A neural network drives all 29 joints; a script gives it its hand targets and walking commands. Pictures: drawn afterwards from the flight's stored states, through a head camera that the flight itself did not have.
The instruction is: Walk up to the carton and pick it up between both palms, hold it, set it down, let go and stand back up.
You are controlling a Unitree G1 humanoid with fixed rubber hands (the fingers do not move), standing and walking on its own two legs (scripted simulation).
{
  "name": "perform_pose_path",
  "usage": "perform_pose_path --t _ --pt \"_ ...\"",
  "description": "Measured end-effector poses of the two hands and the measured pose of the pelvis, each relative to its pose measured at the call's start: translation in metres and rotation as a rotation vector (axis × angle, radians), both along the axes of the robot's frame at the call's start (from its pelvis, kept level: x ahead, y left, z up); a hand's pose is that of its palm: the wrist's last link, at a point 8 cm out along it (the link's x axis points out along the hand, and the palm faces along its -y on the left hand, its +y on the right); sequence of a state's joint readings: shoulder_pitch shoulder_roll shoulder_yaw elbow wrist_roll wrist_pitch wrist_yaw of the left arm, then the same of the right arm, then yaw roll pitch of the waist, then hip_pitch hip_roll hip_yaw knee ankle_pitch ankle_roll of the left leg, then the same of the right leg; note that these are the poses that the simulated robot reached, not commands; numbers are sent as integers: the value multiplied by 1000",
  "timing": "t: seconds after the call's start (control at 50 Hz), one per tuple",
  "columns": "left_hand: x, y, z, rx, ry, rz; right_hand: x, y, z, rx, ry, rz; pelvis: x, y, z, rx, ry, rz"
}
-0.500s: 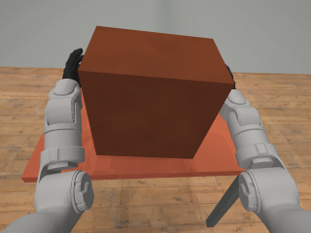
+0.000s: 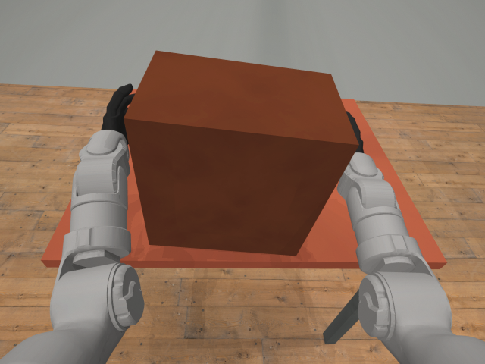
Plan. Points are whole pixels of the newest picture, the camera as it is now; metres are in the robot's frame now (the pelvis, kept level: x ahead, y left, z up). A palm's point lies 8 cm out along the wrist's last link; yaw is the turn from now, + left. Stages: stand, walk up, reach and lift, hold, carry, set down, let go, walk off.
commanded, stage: set down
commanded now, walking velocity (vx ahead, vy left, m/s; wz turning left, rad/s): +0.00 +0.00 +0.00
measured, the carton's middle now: (234, 165) +0.41 +0.03 +0.12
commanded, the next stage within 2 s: none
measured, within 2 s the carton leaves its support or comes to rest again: rests again in 0.64 s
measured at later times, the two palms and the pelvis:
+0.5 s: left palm (124, 148) +0.40 +0.21 +0.16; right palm (346, 164) +0.40 -0.17 +0.14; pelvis +0.01 +0.00 +0.00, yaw +0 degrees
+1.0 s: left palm (119, 158) +0.39 +0.22 +0.14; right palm (340, 169) +0.40 -0.16 +0.13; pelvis +0.00 +0.00 +0.00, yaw +0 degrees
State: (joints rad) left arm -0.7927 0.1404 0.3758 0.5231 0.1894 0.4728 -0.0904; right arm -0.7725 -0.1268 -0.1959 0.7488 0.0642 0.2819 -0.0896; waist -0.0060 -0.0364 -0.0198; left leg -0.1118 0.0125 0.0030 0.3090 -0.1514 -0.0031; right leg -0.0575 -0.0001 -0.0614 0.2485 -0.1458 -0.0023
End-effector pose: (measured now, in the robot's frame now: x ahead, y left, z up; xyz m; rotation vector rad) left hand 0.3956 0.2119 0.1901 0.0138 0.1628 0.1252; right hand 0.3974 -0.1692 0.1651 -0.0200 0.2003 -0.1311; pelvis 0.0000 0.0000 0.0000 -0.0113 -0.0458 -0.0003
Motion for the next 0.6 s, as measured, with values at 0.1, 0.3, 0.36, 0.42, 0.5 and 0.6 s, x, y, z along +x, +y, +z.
perform_pose_path --t 0.1,0.3,0.36,0.42,0.5,0.6 --pt "2 3 -8 -7 4 3 3 3 -5 -9 3 4 2 1 0 -1 8 -5" --pt "5 5 -19 0 -1 11 10 4 -10 -10 -7 13 10 2 0 -3 11 -1" --pt "5 2 -21 2 -1 9 10 2 -12 -10 -7 10 12 1 0 -4 5 0" --pt "5 0 -25 4 6 5 8 -1 -16 -13 -2 7 13 1 0 -4 1 -1" --pt "3 -3 -31 3 16 0 5 -3 -23 -20 7 4 12 0 0 -3 1 -4" --pt "-1 -3 -38 -2 17 1 0 -3 -29 -29 7 5 8 0 0 -4 11 -7"
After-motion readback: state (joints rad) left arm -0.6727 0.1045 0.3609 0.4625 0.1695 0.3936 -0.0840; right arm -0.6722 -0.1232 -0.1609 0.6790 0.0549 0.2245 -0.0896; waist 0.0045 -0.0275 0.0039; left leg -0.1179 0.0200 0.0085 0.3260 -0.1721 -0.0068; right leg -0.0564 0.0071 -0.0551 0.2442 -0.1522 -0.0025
